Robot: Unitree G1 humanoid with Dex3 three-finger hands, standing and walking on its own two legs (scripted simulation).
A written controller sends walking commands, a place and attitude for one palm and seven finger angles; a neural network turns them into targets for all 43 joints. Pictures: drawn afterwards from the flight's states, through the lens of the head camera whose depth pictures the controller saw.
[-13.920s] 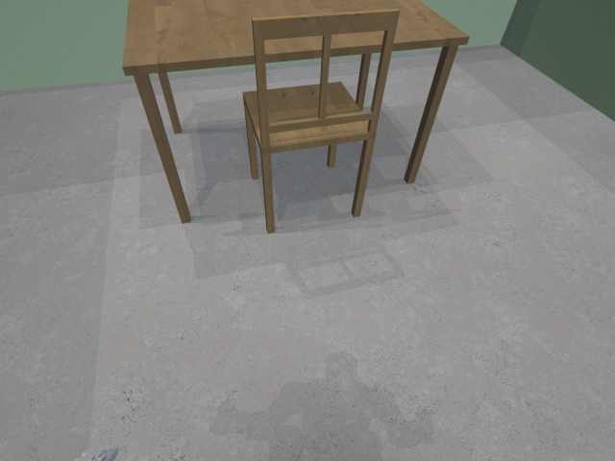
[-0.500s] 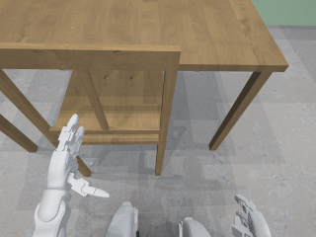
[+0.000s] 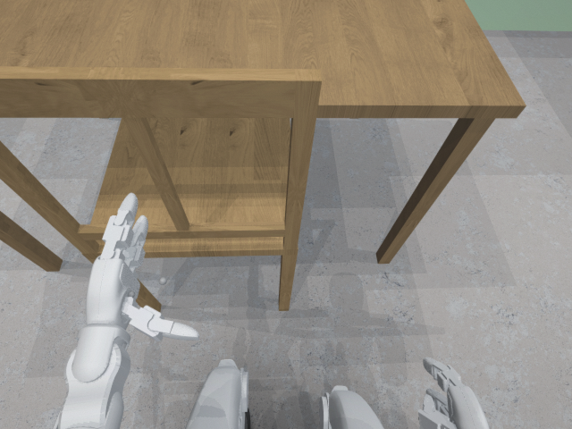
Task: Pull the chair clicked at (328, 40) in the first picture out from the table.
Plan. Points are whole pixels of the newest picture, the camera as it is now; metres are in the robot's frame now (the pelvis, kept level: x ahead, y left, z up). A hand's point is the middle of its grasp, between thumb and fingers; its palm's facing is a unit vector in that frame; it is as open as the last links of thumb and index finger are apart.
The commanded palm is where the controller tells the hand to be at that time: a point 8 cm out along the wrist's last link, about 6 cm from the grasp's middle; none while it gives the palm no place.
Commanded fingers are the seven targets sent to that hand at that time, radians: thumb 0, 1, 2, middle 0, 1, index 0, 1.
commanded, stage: aim the fingers beside a spindle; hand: left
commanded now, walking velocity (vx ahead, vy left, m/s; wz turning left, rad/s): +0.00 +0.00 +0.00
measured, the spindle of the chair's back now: (163, 182) +0.46 +0.21 +0.03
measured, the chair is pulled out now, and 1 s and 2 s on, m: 0.00 0.00 0.00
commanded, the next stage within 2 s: push the fingers through the gap in 0.40 s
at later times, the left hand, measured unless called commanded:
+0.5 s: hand (157, 285) +0.30 +0.18 +0.02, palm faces +0.06 -1.00 -0.03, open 16.9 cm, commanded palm +0.28 +0.23 +0.03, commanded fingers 0.00 -0.50 0.30 -0.06 -0.08 -0.06 -0.08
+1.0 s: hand (163, 252) +0.34 +0.18 +0.02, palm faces +0.07 -1.00 -0.03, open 16.9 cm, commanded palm +0.33 +0.23 +0.03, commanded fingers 0.00 -0.50 0.30 -0.06 -0.08 -0.06 -0.08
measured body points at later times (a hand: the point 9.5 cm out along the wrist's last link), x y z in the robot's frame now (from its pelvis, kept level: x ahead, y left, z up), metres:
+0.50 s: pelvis +0.00 +0.00 +0.00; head +0.10 +0.01 +0.44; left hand +0.29 +0.23 +0.03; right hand +0.16 -0.24 -0.10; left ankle +0.06 +0.12 -0.62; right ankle -0.02 -0.11 -0.62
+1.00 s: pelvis +0.00 +0.00 +0.00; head +0.10 +0.02 +0.44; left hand +0.33 +0.24 +0.03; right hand +0.14 -0.25 -0.11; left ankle +0.06 +0.12 -0.62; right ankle -0.02 -0.11 -0.62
